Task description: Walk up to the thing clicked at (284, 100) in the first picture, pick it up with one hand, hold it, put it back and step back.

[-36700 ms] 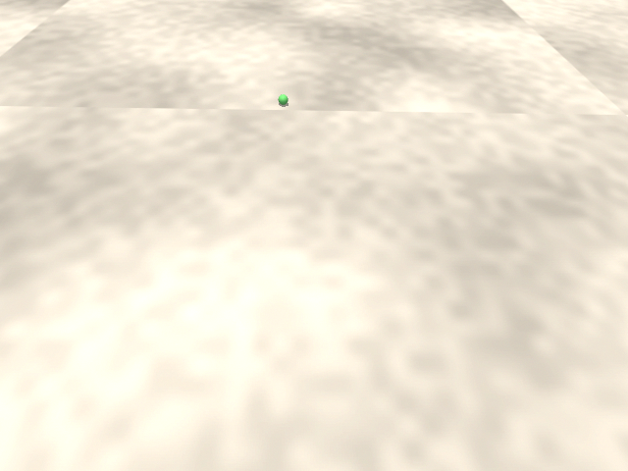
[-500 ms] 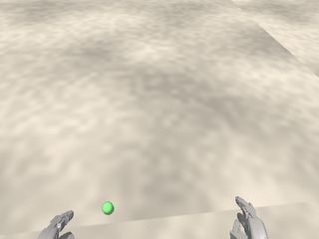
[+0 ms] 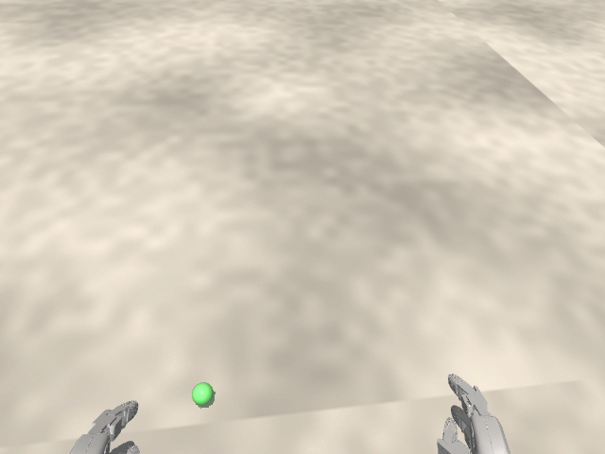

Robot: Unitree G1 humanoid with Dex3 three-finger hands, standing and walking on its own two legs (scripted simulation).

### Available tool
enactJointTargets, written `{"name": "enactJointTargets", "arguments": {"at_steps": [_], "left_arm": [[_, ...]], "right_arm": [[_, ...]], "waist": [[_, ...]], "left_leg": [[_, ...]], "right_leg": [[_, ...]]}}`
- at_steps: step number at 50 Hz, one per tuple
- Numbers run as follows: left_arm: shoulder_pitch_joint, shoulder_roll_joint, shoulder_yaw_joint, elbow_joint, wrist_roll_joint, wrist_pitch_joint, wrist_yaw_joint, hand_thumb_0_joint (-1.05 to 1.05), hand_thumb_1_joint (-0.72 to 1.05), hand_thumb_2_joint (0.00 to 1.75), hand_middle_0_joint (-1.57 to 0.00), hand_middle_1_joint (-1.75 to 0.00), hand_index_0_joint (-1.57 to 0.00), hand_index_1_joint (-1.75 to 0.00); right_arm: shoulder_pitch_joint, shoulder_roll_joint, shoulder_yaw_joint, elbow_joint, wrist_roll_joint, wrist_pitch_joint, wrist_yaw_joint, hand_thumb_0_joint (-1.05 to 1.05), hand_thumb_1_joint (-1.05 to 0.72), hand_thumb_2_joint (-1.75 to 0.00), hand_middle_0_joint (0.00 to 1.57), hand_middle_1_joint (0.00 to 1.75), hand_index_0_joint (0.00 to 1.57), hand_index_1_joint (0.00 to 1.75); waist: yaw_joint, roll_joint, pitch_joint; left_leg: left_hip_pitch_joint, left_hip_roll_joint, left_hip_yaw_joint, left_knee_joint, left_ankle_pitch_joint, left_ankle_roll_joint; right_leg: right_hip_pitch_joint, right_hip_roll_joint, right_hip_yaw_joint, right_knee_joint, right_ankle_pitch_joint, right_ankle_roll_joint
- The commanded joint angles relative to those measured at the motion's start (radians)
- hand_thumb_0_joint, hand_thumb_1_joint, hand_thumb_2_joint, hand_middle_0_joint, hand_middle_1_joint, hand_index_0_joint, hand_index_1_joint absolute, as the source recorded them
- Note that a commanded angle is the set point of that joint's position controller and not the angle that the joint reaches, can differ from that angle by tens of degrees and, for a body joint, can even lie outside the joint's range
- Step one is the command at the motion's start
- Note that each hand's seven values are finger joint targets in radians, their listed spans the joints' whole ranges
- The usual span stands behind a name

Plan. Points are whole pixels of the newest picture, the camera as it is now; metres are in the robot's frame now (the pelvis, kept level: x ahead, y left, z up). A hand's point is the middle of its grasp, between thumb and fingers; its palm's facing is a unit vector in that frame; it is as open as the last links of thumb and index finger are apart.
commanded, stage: home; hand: left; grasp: from above
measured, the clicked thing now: (202, 393) +0.46 +0.24 -0.68
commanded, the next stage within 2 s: stand in 0.30 s
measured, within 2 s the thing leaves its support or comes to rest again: neither
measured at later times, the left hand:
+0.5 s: hand out of the picture +0.16 +0.20 -0.08, palm faces +0.01 -0.95 -0.30, open 7.4 cm
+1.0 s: hand out of the picture +0.05 +0.23 -0.10, palm faces +0.02 -0.95 -0.32, open 7.4 cm
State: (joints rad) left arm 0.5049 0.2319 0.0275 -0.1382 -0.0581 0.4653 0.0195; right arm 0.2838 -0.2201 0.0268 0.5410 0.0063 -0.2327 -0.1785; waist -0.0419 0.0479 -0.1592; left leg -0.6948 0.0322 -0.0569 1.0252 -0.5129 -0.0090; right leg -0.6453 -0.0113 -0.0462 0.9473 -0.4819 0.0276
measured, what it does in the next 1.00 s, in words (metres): rises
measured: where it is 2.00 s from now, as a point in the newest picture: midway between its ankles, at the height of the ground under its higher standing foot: outside the picture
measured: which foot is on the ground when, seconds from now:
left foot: down 0.00-1.00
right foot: down 0.00-1.00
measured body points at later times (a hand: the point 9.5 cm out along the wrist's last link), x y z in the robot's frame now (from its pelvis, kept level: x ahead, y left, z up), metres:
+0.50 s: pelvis -0.01 +0.00 +0.01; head +0.03 +0.01 +0.46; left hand +0.16 +0.25 -0.06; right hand +0.15 -0.25 -0.08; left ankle +0.00 +0.12 -0.68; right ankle -0.01 -0.14 -0.68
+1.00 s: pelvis -0.01 +0.00 +0.06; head -0.01 +0.00 +0.51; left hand +0.05 +0.28 -0.08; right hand +0.06 -0.27 -0.08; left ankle +0.00 +0.12 -0.68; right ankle -0.01 -0.14 -0.68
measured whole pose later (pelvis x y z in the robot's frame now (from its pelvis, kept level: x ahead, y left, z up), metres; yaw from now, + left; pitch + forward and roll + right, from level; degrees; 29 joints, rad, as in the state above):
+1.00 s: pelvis -0.01 +0.00 +0.06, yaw -1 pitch -3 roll +0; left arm 0.21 0.27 0.03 1.01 0.03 0.02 0.03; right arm 0.18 -0.27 -0.04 1.03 -0.04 -0.01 -0.02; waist 0.01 0.00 0.05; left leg -0.18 -0.01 0.00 0.51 -0.27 0.01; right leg -0.18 -0.05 0.00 0.50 -0.27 0.04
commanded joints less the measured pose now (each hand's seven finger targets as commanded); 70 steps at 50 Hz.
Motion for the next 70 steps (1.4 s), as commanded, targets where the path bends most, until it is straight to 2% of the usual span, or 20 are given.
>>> {"name": "enactJointTargets", "arguments": {"at_steps": [1,2,13,14,19,20,21,22,23,27,29,32,37,39,42,48,54,62,66,70], "left_arm": [[-0.034,0.092,0.056,-0.221,0.005,-0.055,0.007,0.0,0.9,0.9,-0.2,-0.3,-0.2,-0.3],[-0.006,0.093,0.071,-0.161,0.005,-0.049,0.007,0.0,0.9,0.9,-0.2,-0.3,-0.2,-0.3],[-0.034,0.089,0.05,-0.203,0.009,-0.053,0.007,0.0,0.9,0.9,-0.2,-0.3,-0.2,-0.3],[-0.002,0.101,0.074,-0.162,0.007,-0.049,0.008,0.0,0.9,0.9,-0.2,-0.3,-0.2,-0.3],[-0.008,0.103,0.064,-0.18,0.011,-0.05,0.006,0.0,0.9,0.9,-0.2,-0.3,-0.2,-0.3],[-0.305,0.182,0.057,0.171,0.119,-0.264,0.047,0.0,0.9,0.9,-0.2,-0.3,-0.2,-0.3],[-0.203,0.182,0.075,0.332,0.125,-0.334,0.043,0.0,0.9,0.9,-0.2,-0.3,-0.2,-0.3],[-0.197,0.199,0.074,0.381,0.132,-0.369,0.039,0.0,0.9,0.9,-0.2,-0.3,-0.2,-0.3],[-0.238,0.209,0.07,0.407,0.131,-0.389,0.033,0.0,0.9,0.9,-0.2,-0.3,-0.2,-0.3],[-0.274,0.197,0.067,0.572,0.106,-0.423,0.023,0.0,0.9,0.9,-0.2,-0.3,-0.2,-0.3],[-0.294,0.195,0.062,0.649,0.1,-0.436,0.026,0.0,0.9,0.9,-0.2,-0.3,-0.2,-0.3],[-0.319,0.204,0.065,0.747,0.109,-0.459,0.027,0.0,0.9,0.9,-0.2,-0.3,-0.2,-0.3],[-0.321,0.2,0.061,0.876,0.099,-0.475,0.029,0.0,0.9,0.9,-0.2,-0.3,-0.2,-0.3],[-0.317,0.211,0.061,0.925,0.096,-0.477,0.03,0.0,0.9,0.9,-0.2,-0.3,-0.2,-0.3],[-0.334,0.215,0.057,0.982,0.092,-0.477,0.029,0.0,0.9,0.9,-0.2,-0.3,-0.2,-0.3],[-0.333,0.218,0.05,1.084,0.087,-0.478,0.026,0.0,0.9,0.9,-0.2,-0.3,-0.2,-0.3],[-0.341,0.226,0.045,1.148,0.091,-0.479,0.021,0.0,0.9,0.9,-0.2,-0.3,-0.2,-0.3],[-0.357,0.232,0.041,1.188,0.09,-0.488,0.02,0.0,0.9,0.9,-0.2,-0.3,-0.2,-0.3],[-0.359,0.244,0.039,1.202,0.087,-0.486,0.018,0.0,0.9,0.9,-0.2,-0.3,-0.2,-0.3],[-0.368,0.251,0.039,1.209,0.084,-0.488,0.017,0.0,0.9,0.9,-0.2,-0.3,-0.2,-0.3]], "right_arm": [[-0.068,-0.117,-0.048,-0.166,0.002,-0.059,-0.013,0.0,-0.9,-0.9,0.2,0.3,0.2,0.3],[-0.059,-0.129,-0.056,-0.157,0.002,-0.056,-0.012,0.0,-0.9,-0.9,0.2,0.3,0.2,0.3],[-0.069,-0.119,-0.051,-0.167,0.004,-0.051,-0.007,0.0,-0.9,-0.9,0.2,0.3,0.2,0.3],[-0.06,-0.128,-0.057,-0.159,0.002,-0.049,-0.009,0.0,-0.9,-0.9,0.2,0.3,0.2,0.3],[-0.06,-0.131,-0.057,-0.161,0.002,-0.048,-0.008,0.0,-0.9,-0.9,0.2,0.3,0.2,0.3],[-0.128,-0.23,-0.085,0.091,-0.13,0.057,0.051,0.0,-0.9,-0.9,0.2,0.3,0.2,0.3],[-0.133,-0.234,-0.102,0.091,-0.122,0.096,0.078,0.0,-0.9,-0.9,0.2,0.3,0.2,0.3],[-0.121,-0.24,-0.101,0.083,-0.122,0.114,0.094,0.0,-0.9,-0.9,0.2,0.3,0.2,0.3],[-0.092,-0.237,-0.098,0.082,-0.118,0.128,0.107,0.0,-0.9,-0.9,0.2,0.3,0.2,0.3],[-0.14,-0.216,-0.105,0.146,-0.056,0.146,0.149,0.0,-0.9,-0.9,0.2,0.3,0.2,0.3],[-0.159,-0.211,-0.114,0.178,-0.053,0.157,0.155,0.0,-0.9,-0.9,0.2,0.3,0.2,0.3],[-0.152,-0.208,-0.115,0.222,-0.059,0.173,0.156,0.0,-0.9,-0.9,0.2,0.3,0.2,0.3],[-0.14,-0.221,-0.117,0.292,-0.056,0.182,0.15,0.0,-0.9,-0.9,0.2,0.3,0.2,0.3],[-0.14,-0.222,-0.117,0.319,-0.052,0.191,0.146,0.0,-0.9,-0.9,0.2,0.3,0.2,0.3],[-0.135,-0.234,-0.114,0.36,-0.048,0.198,0.143,0.0,-0.9,-0.9,0.2,0.3,0.2,0.3],[-0.141,-0.247,-0.109,0.43,-0.04,0.201,0.143,0.0,-0.9,-0.9,0.2,0.3,0.2,0.3],[-0.154,-0.246,-0.108,0.47,-0.038,0.21,0.147,0.0,-0.9,-0.9,0.2,0.3,0.2,0.3],[-0.159,-0.245,-0.103,0.503,-0.034,0.209,0.153,0.0,-0.9,-0.9,0.2,0.3,0.2,0.3],[-0.15,-0.255,-0.101,0.516,-0.034,0.214,0.155,0.0,-0.9,-0.9,0.2,0.3,0.2,0.3],[-0.155,-0.257,-0.095,0.519,-0.032,0.21,0.156,0.0,-0.9,-0.9,0.2,0.3,0.2,0.3]], "waist": [[0.006,0.003,-0.096],[-0.001,-0.015,-0.078],[0.009,0.011,-0.074],[0.001,-0.014,-0.073],[0.001,0.008,-0.085],[0.086,-0.038,0.146],[0.082,-0.079,0.053],[0.065,-0.094,0.018],[0.04,-0.06,0.036],[0.072,-0.059,-0.01],[0.08,-0.056,0.011],[0.062,-0.063,0.047],[0.062,-0.02,0.082],[0.061,-0.041,0.116],[0.053,-0.032,0.153],[0.058,-0.019,0.163],[0.058,-0.046,0.22],[0.054,-0.055,0.196],[0.051,-0.052,0.217],[0.051,-0.048,0.197]], "left_leg": [[0.101,-0.024,0.01,-0.164,0.288,0.016],[0.096,-0.025,0.015,-0.163,0.264,0.018],[0.096,-0.022,0.009,-0.173,0.277,0.012],[0.095,-0.023,0.011,-0.167,0.261,0.016],[0.107,-0.023,0.011,-0.171,0.27,0.014],[0.133,0.03,-0.019,-0.268,0.443,0.067],[0.221,0.02,-0.002,-0.254,0.507,0.076],[0.268,0.016,0.009,-0.247,0.533,0.078],[0.25,0.018,-0.013,-0.269,0.473,0.077],[0.359,0.007,-0.006,-0.332,0.454,0.068],[0.361,0.017,-0.025,-0.367,0.354,0.07],[0.379,0.014,-0.016,-0.408,0.321,0.067],[0.442,0.041,-0.04,-0.482,0.426,0.063],[0.437,0.039,-0.037,-0.511,0.403,0.058],[0.454,0.046,-0.047,-0.582,0.349,0.05],[0.499,0.06,-0.058,-0.669,0.36,0.039],[0.486,0.056,-0.056,-0.731,0.244,0.03],[0.547,0.061,-0.039,-0.724,0.328,0.026],[0.54,0.058,-0.033,-0.731,0.268,0.025],[0.539,0.064,-0.035,-0.736,0.316,0.024]], "right_leg": [[0.056,0.033,-0.031,-0.136,0.245,-0.024],[0.05,0.033,-0.028,-0.141,0.224,-0.023],[0.045,0.033,-0.033,-0.133,0.231,-0.025],[0.048,0.033,-0.03,-0.138,0.219,-0.024],[0.046,0.034,-0.03,-0.132,0.224,-0.026],[0.194,-0.039,0.059,-0.163,0.258,-0.07],[0.232,-0.045,0.093,-0.187,0.299,-0.103],[0.243,-0.053,0.104,-0.19,0.355,-0.109],[0.237,-0.051,0.11,-0.202,0.353,-0.105],[0.31,-0.065,0.104,-0.225,0.371,-0.079],[0.319,-0.071,0.099,-0.273,0.292,-0.069],[0.333,-0.081,0.114,-0.33,0.3,-0.064],[0.384,-0.08,0.099,-0.366,0.388,-0.054],[0.407,-0.085,0.104,-0.411,0.389,-0.057],[0.424,-0.086,0.107,-0.468,0.34,-0.056],[0.496,-0.087,0.096,-0.53,0.343,-0.042],[0.494,-0.084,0.096,-0.593,0.256,-0.036],[0.499,-0.099,0.11,-0.637,0.304,-0.034],[0.48,-0.096,0.118,-0.66,0.238,-0.035],[0.512,-0.101,0.118,-0.654,0.295,-0.037]]}}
